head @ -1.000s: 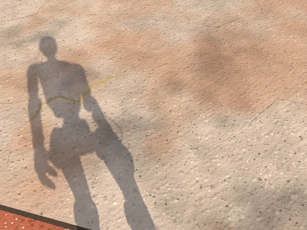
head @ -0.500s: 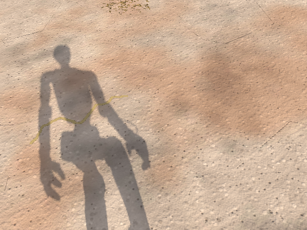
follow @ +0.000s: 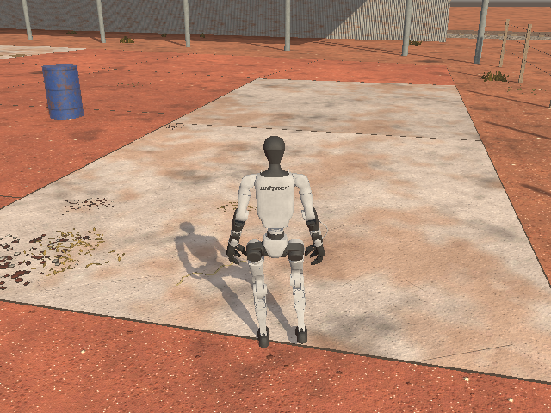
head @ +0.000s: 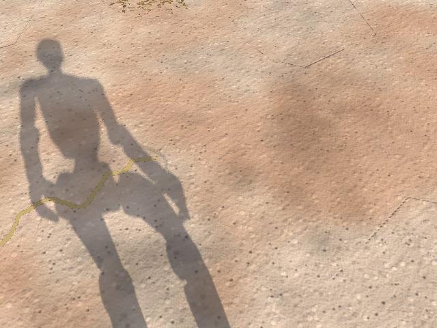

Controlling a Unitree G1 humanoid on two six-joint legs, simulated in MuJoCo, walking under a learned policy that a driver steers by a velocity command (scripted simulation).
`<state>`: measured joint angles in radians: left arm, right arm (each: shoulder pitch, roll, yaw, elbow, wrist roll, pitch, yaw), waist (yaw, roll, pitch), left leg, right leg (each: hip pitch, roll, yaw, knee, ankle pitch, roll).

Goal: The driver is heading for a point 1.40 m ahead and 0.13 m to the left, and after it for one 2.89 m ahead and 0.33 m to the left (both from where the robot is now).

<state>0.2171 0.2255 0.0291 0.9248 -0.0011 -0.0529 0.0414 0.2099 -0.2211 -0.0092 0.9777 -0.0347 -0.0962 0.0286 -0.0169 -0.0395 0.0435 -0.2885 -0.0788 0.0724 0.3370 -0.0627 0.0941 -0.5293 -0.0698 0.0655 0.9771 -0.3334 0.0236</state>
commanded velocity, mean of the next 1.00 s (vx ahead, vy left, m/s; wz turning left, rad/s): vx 0.20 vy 0.00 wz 0.00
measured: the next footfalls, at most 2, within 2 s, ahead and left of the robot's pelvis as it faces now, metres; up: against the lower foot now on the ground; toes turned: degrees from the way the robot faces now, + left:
right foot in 0.16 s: +0.12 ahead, -0.15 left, +0.00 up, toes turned +0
right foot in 1.18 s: +0.52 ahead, -0.13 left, +0.00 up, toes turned -1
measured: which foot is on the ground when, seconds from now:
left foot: down 0.00-1.00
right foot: up 0.00-0.14, down 0.16-0.72, up 0.74-1.00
